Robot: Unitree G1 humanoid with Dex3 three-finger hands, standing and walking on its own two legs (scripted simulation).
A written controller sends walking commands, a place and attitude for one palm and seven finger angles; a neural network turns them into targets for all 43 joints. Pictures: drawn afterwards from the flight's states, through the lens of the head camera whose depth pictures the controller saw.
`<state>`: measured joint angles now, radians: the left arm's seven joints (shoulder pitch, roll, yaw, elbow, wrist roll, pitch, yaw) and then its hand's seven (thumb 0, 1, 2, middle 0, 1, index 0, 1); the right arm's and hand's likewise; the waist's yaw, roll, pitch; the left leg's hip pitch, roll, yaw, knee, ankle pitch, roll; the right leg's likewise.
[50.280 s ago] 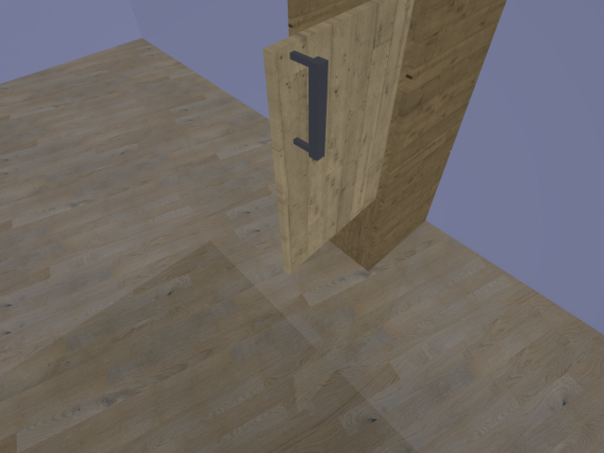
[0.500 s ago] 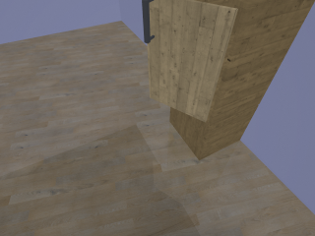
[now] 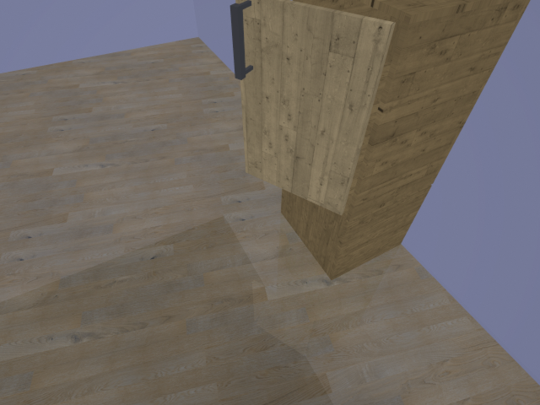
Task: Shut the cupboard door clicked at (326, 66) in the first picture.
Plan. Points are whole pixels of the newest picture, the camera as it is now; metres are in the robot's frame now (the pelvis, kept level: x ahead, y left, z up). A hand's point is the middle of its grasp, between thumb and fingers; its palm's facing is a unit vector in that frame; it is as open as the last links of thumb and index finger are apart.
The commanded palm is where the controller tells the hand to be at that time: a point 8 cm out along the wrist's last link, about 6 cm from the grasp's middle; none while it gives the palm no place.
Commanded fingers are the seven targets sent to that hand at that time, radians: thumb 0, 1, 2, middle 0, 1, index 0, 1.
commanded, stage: look to check the result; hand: left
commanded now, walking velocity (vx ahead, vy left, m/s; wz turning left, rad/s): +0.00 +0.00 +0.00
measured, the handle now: (243, 41) +0.91 +0.11 +0.14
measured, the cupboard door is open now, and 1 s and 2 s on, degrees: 29 29 29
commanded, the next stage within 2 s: walk to a spot facing it in 0.44 s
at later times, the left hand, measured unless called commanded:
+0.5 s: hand out of the picture +0.03 +0.20 -0.17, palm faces -0.01 -0.96 -0.27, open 7.4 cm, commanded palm none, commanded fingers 0.00 0.90 0.90 -0.20 -0.30 -0.20 -0.30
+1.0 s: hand out of the picture +0.01 +0.22 -0.20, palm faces +0.19 -0.95 -0.23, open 7.4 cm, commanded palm none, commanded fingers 0.00 0.90 0.90 -0.20 -0.30 -0.20 -0.30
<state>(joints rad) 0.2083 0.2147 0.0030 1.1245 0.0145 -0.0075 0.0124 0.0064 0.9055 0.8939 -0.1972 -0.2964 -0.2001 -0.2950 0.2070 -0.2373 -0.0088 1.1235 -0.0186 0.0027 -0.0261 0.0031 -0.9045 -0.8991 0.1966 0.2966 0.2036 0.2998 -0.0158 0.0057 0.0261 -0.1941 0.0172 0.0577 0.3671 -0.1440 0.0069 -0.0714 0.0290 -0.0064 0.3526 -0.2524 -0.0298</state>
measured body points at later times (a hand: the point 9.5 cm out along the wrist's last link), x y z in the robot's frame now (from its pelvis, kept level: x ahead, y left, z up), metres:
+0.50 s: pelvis +0.01 -0.01 +0.00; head +0.02 -0.01 +0.45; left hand +0.04 +0.25 -0.15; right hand +0.05 -0.27 -0.15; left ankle +0.04 +0.11 -0.75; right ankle -0.04 -0.10 -0.75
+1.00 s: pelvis +0.00 +0.02 -0.03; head +0.04 +0.04 +0.42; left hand +0.00 +0.27 -0.19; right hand +0.07 -0.21 -0.17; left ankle +0.03 +0.13 -0.75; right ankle -0.04 -0.10 -0.71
